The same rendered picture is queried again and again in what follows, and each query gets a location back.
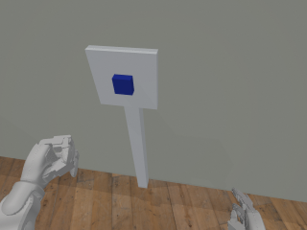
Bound left robot hand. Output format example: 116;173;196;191
20;135;80;189

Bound right robot hand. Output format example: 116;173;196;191
227;187;266;230

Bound panel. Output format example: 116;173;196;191
85;45;158;189

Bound left robot forearm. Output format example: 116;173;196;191
0;180;45;230

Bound button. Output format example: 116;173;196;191
112;74;134;96

